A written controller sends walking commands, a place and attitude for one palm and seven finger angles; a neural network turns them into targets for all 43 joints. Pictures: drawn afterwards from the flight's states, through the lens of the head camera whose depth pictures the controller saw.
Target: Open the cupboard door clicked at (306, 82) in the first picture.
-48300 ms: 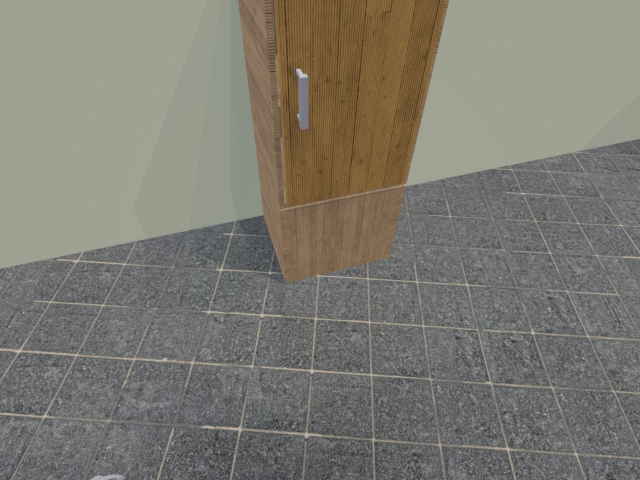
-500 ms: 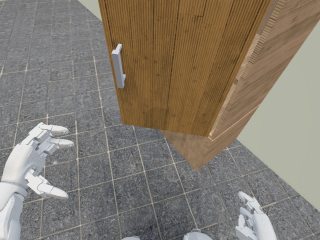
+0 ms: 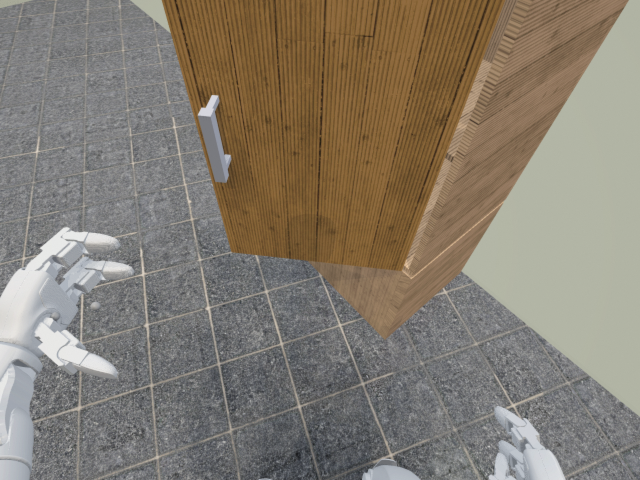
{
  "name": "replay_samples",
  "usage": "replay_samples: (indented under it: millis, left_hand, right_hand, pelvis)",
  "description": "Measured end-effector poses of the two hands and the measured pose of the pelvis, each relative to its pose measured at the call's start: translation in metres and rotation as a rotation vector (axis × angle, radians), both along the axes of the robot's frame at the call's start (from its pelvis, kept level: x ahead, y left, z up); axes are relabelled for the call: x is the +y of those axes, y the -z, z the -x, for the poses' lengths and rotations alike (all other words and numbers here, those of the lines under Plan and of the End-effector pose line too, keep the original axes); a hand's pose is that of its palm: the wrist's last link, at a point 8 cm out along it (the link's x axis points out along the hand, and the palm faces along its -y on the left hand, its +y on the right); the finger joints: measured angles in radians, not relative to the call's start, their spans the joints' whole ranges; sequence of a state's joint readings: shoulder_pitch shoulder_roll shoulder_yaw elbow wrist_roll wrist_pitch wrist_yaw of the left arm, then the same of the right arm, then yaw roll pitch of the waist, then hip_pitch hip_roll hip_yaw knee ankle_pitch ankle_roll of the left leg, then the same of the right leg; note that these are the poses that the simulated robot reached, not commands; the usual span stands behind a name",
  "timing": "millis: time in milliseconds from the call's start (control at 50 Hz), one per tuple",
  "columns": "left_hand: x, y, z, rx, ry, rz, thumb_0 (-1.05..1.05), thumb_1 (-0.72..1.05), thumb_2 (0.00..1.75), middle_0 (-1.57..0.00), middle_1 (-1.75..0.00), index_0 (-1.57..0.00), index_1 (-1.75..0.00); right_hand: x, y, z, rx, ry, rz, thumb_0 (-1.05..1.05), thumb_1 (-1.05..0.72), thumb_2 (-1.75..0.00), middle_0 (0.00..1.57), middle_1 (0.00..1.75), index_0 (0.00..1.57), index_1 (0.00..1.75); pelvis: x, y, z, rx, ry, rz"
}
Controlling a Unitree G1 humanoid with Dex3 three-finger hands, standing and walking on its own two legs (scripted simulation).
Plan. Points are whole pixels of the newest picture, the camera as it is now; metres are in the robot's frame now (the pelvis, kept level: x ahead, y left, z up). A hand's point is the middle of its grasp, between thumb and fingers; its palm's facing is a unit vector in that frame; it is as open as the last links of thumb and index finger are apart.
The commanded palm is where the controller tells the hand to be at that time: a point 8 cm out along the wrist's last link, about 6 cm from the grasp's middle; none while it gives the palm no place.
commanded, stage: raise the hand with hooked fingers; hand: left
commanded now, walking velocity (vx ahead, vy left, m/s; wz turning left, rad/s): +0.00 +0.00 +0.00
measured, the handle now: (217, 140) +0.59 +0.20 +0.06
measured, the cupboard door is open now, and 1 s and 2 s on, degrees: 43 43 43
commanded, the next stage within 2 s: move the hooked fingers beside the handle in 0.24 s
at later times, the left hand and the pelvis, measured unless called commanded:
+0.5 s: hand (98, 299) +0.30 +0.27 +0.07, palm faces -0.02 -1.00 -0.03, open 14.0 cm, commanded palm +0.29 +0.32 +0.07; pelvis -0.01 -0.01 +0.00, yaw +1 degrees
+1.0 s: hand (136, 234) +0.39 +0.26 +0.06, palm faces -0.08 -1.00 -0.02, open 14.0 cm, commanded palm +0.38 +0.31 +0.06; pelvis +0.00 +0.00 -0.01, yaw -1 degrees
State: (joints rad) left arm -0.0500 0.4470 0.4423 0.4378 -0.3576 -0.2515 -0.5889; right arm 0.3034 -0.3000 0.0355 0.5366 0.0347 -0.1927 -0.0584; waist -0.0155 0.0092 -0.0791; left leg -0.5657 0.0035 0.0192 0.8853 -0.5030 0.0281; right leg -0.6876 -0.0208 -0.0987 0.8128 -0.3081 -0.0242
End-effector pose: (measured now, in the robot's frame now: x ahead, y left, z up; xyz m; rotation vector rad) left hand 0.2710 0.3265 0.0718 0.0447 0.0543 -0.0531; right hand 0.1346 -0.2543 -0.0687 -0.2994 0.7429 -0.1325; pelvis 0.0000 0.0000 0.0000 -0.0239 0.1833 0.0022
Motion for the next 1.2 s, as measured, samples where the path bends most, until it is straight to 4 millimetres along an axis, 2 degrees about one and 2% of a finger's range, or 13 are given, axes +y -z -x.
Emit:
replay_samples:
  millis: [420, 500, 600, 720, 960, 1200]
  left_hand:
    - [-0.003, -0.002, 0.007, -0.008, -0.017, 0.000, -0.01, -0.50, 0.30, -0.30, -1.20, -0.30, -1.20]
    - [0.002, 0.004, -0.008, 0.001, -0.030, 0.017, -0.01, -0.50, 0.30, -0.30, -1.20, -0.31, -1.20]
    - [-0.003, 0.000, -0.034, -0.014, 0.009, 0.011, -0.02, -0.50, 0.30, -0.30, -1.20, -0.30, -1.20]
    - [-0.010, -0.001, -0.062, -0.005, 0.030, 0.026, -0.02, -0.50, 0.30, -0.30, -1.20, -0.30, -1.20]
    - [-0.009, 0.005, -0.099, -0.006, 0.020, 0.023, -0.02, -0.50, 0.30, -0.30, -1.20, -0.30, -1.20]
    - [-0.012, 0.004, -0.140, -0.002, 0.024, 0.030, -0.02, -0.50, 0.30, -0.30, -1.20, -0.30, -1.20]
  right_hand:
    - [0.005, 0.004, -0.008, -0.027, -0.026, -0.023, 0.01, -0.91, -0.90, 0.20, 0.30, 0.21, 0.30]
    - [0.002, 0.008, -0.005, 0.000, -0.027, -0.003, 0.01, -0.91, -0.90, 0.20, 0.30, 0.21, 0.30]
    - [-0.004, 0.012, 0.006, 0.035, -0.002, 0.012, 0.01, -0.91, -0.90, 0.20, 0.30, 0.21, 0.30]
    - [-0.009, 0.016, 0.026, 0.093, 0.037, 0.012, 0.01, -0.91, -0.90, 0.20, 0.30, 0.21, 0.30]
    - [-0.015, 0.027, 0.067, 0.261, 0.108, 0.025, 0.01, -0.91, -0.90, 0.20, 0.30, 0.20, 0.30]
    - [-0.013, 0.030, 0.083, 0.347, 0.150, 0.031, 0.00, -0.91, -0.90, 0.20, 0.30, 0.20, 0.30]
  pelvis:
    - [-0.007, 0.001, 0.005, -0.009, -0.009, -0.003]
    - [-0.009, 0.004, 0.008, -0.003, -0.016, -0.001]
    - [-0.008, 0.005, 0.009, 0.014, -0.013, 0.000]
    - [-0.006, 0.006, 0.007, 0.037, 0.002, -0.006]
    - [-0.003, 0.008, 0.004, 0.080, 0.015, -0.004]
    - [0.001, 0.010, 0.001, 0.118, 0.022, 0.002]
